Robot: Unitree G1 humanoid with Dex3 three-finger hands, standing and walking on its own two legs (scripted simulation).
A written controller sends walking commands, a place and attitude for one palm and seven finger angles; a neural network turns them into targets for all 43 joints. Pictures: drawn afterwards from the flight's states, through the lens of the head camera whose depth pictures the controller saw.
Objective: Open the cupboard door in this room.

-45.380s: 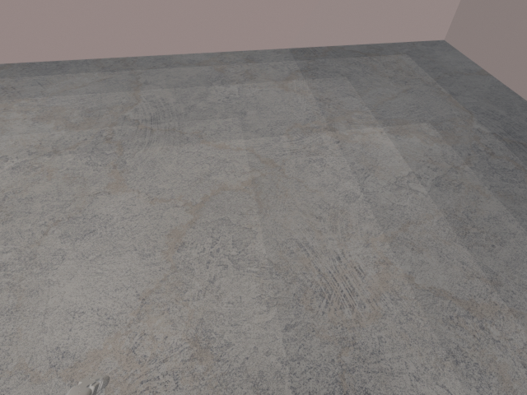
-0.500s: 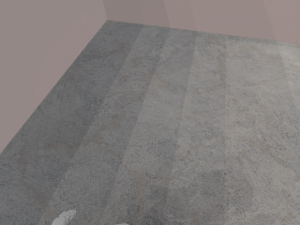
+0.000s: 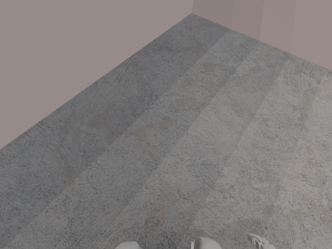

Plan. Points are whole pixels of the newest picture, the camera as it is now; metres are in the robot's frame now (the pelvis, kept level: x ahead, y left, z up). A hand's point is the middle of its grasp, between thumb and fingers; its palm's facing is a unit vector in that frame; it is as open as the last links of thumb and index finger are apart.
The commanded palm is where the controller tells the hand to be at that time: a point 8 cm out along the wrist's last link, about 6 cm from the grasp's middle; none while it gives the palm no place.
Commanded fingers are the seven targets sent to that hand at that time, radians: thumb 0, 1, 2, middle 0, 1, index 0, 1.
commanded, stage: turn to face it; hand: left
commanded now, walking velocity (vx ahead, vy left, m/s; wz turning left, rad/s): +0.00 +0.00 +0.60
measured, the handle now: out of the picture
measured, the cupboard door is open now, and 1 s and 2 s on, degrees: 45 45 45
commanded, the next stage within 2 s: none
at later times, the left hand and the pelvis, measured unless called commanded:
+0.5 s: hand out of the picture +0.03 +0.15 -0.16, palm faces +0.30 -0.93 -0.22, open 7.4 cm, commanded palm none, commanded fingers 0.00 0.90 0.90 -0.20 -0.30 -0.20 -0.30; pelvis +0.02 -0.05 +0.01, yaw +18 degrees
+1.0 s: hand out of the picture +0.01 +0.16 -0.14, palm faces +0.57 -0.76 -0.30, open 7.4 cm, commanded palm none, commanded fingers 0.00 0.90 0.90 -0.20 -0.30 -0.20 -0.30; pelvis +0.05 -0.08 +0.00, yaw +36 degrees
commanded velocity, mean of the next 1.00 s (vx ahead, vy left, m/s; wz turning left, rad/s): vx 0.00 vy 0.00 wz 0.60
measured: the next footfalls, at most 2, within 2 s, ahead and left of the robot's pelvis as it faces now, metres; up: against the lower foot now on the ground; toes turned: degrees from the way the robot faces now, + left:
right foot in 0.22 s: +0.06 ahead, -0.17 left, +0.00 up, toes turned +5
left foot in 0.56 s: +0.04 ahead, +0.08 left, +0.00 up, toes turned +26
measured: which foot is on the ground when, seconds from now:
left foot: down 0.00-0.22, up 0.24-0.54, down 0.56-0.92, up 0.94-1.00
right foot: up 0.00-0.20, down 0.22-0.56, up 0.58-0.90, down 0.92-1.00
